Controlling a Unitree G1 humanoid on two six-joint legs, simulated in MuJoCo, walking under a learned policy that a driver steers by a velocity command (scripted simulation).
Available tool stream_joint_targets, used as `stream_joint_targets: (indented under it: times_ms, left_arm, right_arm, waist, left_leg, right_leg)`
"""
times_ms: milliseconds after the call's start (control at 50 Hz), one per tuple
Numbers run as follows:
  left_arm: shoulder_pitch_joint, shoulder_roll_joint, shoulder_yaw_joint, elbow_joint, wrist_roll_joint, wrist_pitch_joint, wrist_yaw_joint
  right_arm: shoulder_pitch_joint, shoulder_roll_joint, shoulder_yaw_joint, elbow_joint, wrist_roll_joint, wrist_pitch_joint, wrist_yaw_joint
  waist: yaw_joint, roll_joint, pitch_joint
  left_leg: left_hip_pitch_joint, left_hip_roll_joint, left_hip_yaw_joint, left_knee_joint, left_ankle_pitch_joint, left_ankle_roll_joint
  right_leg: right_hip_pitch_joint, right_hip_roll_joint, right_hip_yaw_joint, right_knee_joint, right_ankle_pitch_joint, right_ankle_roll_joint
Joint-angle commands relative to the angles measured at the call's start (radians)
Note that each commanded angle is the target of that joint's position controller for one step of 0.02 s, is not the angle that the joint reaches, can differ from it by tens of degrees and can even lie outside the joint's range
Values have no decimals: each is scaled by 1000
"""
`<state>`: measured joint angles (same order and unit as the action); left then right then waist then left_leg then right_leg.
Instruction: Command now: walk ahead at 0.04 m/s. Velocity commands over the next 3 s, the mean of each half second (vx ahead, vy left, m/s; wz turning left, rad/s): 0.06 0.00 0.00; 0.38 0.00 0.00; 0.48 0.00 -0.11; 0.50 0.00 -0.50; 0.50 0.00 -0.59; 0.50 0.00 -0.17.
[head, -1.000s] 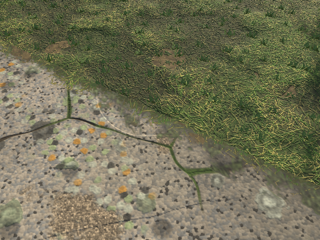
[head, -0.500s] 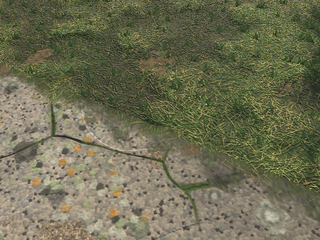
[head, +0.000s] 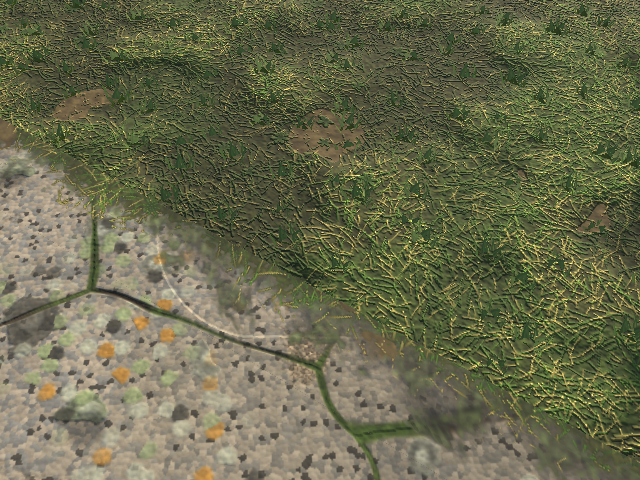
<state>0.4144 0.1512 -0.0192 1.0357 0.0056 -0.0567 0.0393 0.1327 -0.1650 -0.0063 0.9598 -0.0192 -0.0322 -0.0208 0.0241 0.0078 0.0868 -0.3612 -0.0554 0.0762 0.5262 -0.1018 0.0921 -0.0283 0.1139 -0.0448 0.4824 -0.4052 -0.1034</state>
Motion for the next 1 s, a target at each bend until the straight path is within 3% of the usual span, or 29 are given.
stream_joint_targets:
  times_ms: [20, 40, 60, 80, 100, 140, 200, 240, 260, 300, 340, 380, 420, 440, 480, 500, 540, 600, 620, 660, 680, 700, 720, 740, 760, 780, 820, 880, 1000]
  left_arm:
    - [161, 57, 13, -1, -34, 9, -2]
    - [124, 104, 27, 10, -6, 37, 1]
    - [74, 100, 33, 3, 24, 51, -2]
    - [36, 80, 31, 4, 36, 60, -7]
    - [21, 62, 28, 7, 32, 70, -10]
    - [42, 36, 20, 31, 24, 85, -7]
    - [68, 29, 18, 65, 13, 91, -1]
    - [72, 32, 17, 78, 21, 90, -1]
    - [59, 45, 16, 69, 31, 86, -2]
    - [8, 68, 15, 58, 21, 69, 0]
    - [-35, 61, 10, 53, 10, 45, 3]
    - [-34, 77, 16, 52, 5, 32, 4]
    - [6, 126, 39, 53, 5, 40, -1]
    - [31, 144, 51, 54, 9, 45, -4]
    - [65, 149, 64, 61, 9, 48, -5]
    - [71, 147, 68, 62, 16, 44, -7]
    - [79, 147, 75, 66, 21, 29, -9]
    - [80, 151, 81, 69, 19, 11, -12]
    - [69, 157, 84, 67, 18, 8, -13]
    - [25, 157, 86, 57, 10, 4, -17]
    - [13, 132, 79, 48, 16, -3, -20]
    - [-24, 54, 56, 10, 11, -14, -32]
    - [-50, 67, 62, -27, 21, -19, -42]
    - [-103, 115, 74, -41, 43, -16, -50]
    - [-127, 98, 70, -45, 37, -20, -61]
    - [-121, 83, 68, -38, 28, -24, -67]
    - [-110, 84, 72, -29, 33, -14, -74]
    - [-168, 77, 75, -51, 28, 7, -76]
    - [-434, 48, 54, -157, 16, 15, -76]
  right_arm:
    - [320, -161, -33, 64, 5, -9, -18]
    - [268, -104, -16, 55, 25, -6, -11]
    - [179, -106, -14, 42, 22, -3, -11]
    - [113, -93, -8, 31, 12, 3, -14]
    - [75, -86, -3, 28, 6, 9, -20]
    - [75, -99, -5, 41, -6, 19, -24]
    - [105, -125, -15, 60, 9, 28, -21]
    - [105, -133, -20, 66, 21, 38, -19]
    - [119, -125, -21, 73, 21, 41, -16]
    - [131, -89, -19, 74, 28, 50, -9]
    - [175, -43, -7, 100, 15, 44, -1]
    - [211, -51, -5, 123, 7, 34, 3]
    - [208, -66, -11, 123, 2, 29, 6]
    - [186, -58, -10, 113, -6, 28, 10]
    - [132, -43, -9, 76, -17, 20, 19]
    - [115, -50, -12, 63, -17, 11, 23]
    - [106, -57, -19, 47, -16, -9, 31]
    - [78, -55, -26, 19, -2, -30, 38]
    - [95, -50, -28, 18, 2, -33, 39]
    - [238, -38, -36, 66, 8, -38, 36]
    - [362, -64, -49, 106, 4, -45, 28]
    - [502, -153, -72, 127, -9, -54, 15]
    - [597, -219, -86, 159, -1, -43, 15]
    - [497, -166, -70, 136, -5, -36, 14]
    - [396, -141, -62, 99, -5, -41, 20]
    - [337, -129, -57, 78, -3, -49, 22]
    - [322, -89, -42, 76, 3, -65, 16]
    - [409, -82, -32, 113, 6, -75, 8]
    - [448, -76, -18, 124, 3, -78, 3]
  waist:
    - [-75, 158, -291]
    - [-69, 107, -259]
    - [-39, 75, -140]
    - [-18, 45, -85]
    - [6, 52, -36]
    - [17, 87, -30]
    - [14, 66, -73]
    - [19, 59, -42]
    - [13, 42, -9]
    - [-26, -68, 69]
    - [-60, -109, 39]
    - [-64, -91, -6]
    - [-39, -118, 18]
    - [-19, -137, 57]
    - [6, -156, 115]
    - [10, -137, 120]
    - [7, -99, 102]
    - [7, -103, 78]
    - [-5, -107, 72]
    - [-72, -71, 51]
    - [-118, -17, 9]
    - [-173, 209, -44]
    - [-177, 317, -42]
    - [-120, 150, 27]
    - [-82, 68, 57]
    - [-51, 37, 54]
    - [-24, 37, 31]
    - [-23, 52, 23]
    - [-59, 79, 68]
  left_leg:
    - [506, 419, -393, -39, 901, 269]
    - [362, 440, -457, -128, 710, 307]
    - [212, 402, -419, -193, 463, 287]
    - [112, 354, -376, -251, 253, 242]
    - [18, 306, -318, -295, 114, 191]
    - [-4, 236, -254, -316, -41, 129]
    - [2, 221, -249, -312, -239, 90]
    - [-72, 202, -245, -321, -400, 34]
    - [-100, 192, -244, -321, -451, -4]
    - [16, 119, -168, -254, -321, -46]
    - [197, 103, -136, -158, -123, -44]
    - [238, 96, -125, -131, -126, -39]
    - [118, 31, -55, -21, -309, -28]
    - [30, 10, -18, 51, -336, -27]
    - [-107, 47, -12, 206, -289, -21]
    - [-173, 68, -26, 256, -295, -19]
    - [-232, 92, -37, 264, -296, -17]
    - [-143, 79, -6, 152, -286, -20]
    - [-76, 69, 10, 96, -270, -17]
    - [197, 16, 53, -47, -190, -14]
    - [387, 41, -9, -83, -216, -6]
    - [534, 280, -368, -267, -452, 47]
    - [557, 439, -700, -398, -590, 139]
    - [456, 433, -655, -381, -598, 148]
    - [375, 396, -565, -383, -518, 133]
    - [329, 355, -472, -400, -398, 112]
    - [316, 294, -334, -410, -175, 88]
    - [368, 264, -221, -381, 141, 87]
    - [332, 227, -115, -382, 365, 86]
  right_leg:
    - [-252, -98, 46, 441, 55, 86]
    - [-254, -62, 61, 538, -247, 69]
    - [-268, -79, 88, 554, -251, 68]
    - [-252, -94, 97, 513, -205, 69]
    - [-213, -109, 93, 439, -158, 75]
    - [-176, -94, 53, 299, -116, 85]
    - [-104, -87, 25, 143, 11, 81]
    - [-45, -93, 23, 25, 106, 66]
    - [-55, -128, 71, -43, 116, 56]
    - [-283, -198, 182, -173, -74, 35]
    - [-379, -229, 222, -260, -93, 43]
    - [-350, -223, 220, -283, -113, 39]
    - [-296, -235, 264, -302, -311, -10]
    - [-272, -285, 319, -332, -404, -47]
    - [-241, -390, 414, -398, -419, -112]
    - [-191, -408, 422, -404, -355, -128]
    - [-102, -400, 379, -376, -238, -132]
    - [-97, -362, 300, -330, -123, -118]
    - [-126, -353, 277, -308, -103, -116]
    - [-278, -299, 205, -200, -72, -90]
    - [-384, -253, 149, -67, -9, -65]
    - [-541, -132, 5, 274, 8, -10]
    - [-720, -54, -38, 524, -140, 3]
    - [-752, -133, 40, 655, -83, -12]
    - [-740, -166, 62, 670, 24, -15]
    - [-696, -190, 66, 644, 104, -6]
    - [-646, -201, 42, 603, 173, 21]
    - [-693, -189, 3, 568, 223, 46]
    - [-641, -149, -67, 251, 361, 53]
